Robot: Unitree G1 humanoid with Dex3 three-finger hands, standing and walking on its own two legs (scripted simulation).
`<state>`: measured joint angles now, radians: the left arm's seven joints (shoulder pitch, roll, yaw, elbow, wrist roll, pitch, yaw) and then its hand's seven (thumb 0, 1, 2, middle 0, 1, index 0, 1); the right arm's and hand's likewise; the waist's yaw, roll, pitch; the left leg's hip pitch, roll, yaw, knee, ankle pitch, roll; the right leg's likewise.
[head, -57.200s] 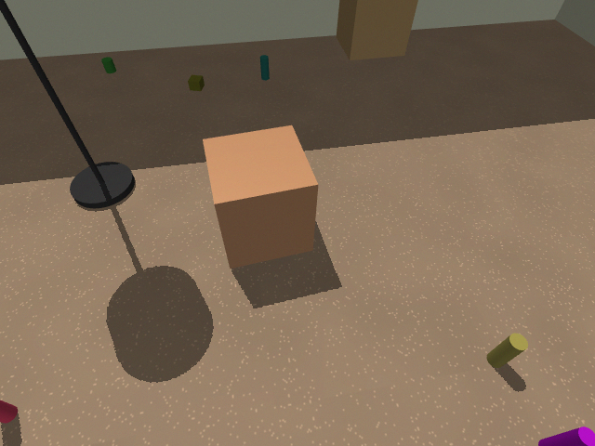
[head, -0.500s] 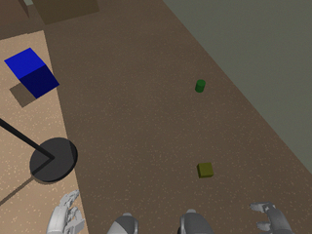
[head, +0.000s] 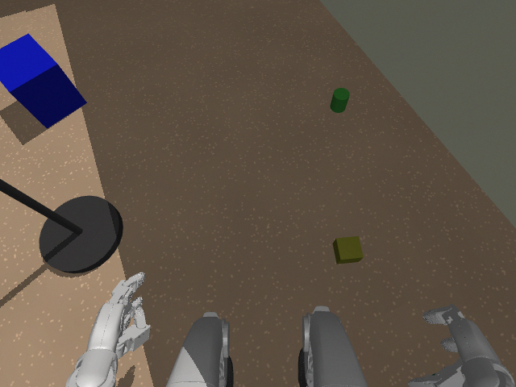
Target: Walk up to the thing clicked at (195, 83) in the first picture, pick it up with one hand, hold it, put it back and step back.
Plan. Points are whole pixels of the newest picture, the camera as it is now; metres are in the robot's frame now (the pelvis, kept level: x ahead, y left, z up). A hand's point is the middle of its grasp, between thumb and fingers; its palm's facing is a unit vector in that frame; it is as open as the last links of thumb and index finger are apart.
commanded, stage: rise first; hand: right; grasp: from above
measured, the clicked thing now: (347, 250) +0.46 -0.27 -0.60
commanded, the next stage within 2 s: none
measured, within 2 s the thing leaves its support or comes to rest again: neither
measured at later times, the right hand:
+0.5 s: hand (395, 289) +0.30 -0.30 -0.34, palm faces -0.52 +0.29 -0.80, open 13.4 cm
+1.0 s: hand (382, 269) +0.36 -0.31 -0.42, palm faces -0.49 +0.05 -0.87, open 13.4 cm
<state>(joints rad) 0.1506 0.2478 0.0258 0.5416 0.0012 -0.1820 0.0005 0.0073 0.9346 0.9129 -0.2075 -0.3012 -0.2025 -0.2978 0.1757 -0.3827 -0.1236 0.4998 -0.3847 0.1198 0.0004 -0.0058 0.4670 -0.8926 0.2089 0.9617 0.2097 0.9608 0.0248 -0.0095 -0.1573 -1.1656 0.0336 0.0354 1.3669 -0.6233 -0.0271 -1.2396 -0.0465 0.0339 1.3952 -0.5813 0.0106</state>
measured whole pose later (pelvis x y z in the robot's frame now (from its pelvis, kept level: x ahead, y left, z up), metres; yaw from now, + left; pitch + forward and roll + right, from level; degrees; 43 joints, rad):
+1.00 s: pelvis -0.08 +0.00 -0.28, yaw +7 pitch +31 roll +8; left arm 0.10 0.26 -0.01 0.77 0.13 0.01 -0.10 0.00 0.90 0.91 -0.21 -0.30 -0.20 -0.30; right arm -0.77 -0.83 -0.19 1.26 -1.23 -0.42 -0.24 0.00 0.38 -0.92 0.22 0.83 0.21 0.84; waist 0.13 0.03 -0.05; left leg -2.15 -0.01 0.07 2.28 -0.68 -0.04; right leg -2.27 -0.05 0.16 2.34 -0.63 0.01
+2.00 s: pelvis -0.06 +0.00 -0.32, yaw +10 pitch +31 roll +10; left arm 0.07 0.27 -0.08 0.75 0.20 0.04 -0.13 0.00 0.91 0.91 -0.21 -0.30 -0.20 -0.30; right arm -0.87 -0.94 -0.19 1.36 -1.34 -0.44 -0.32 0.00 0.32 -0.83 0.29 0.80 0.28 0.80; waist 0.19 0.06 0.02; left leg -2.22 -0.03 0.10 2.38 -0.71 -0.05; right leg -2.36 -0.04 0.20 2.47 -0.67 0.01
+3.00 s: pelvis -0.07 -0.01 -0.32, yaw +10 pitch +30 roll +10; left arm 0.07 0.27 -0.11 0.74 0.19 0.05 -0.13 0.00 0.91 0.90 -0.21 -0.30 -0.20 -0.30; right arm -0.90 -0.96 -0.17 1.39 -1.35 -0.44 -0.31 0.00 0.19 -0.73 0.45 0.63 0.42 0.66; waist 0.20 0.06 0.01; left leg -2.21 -0.03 0.10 2.37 -0.70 -0.05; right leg -2.35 -0.04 0.21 2.47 -0.65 0.01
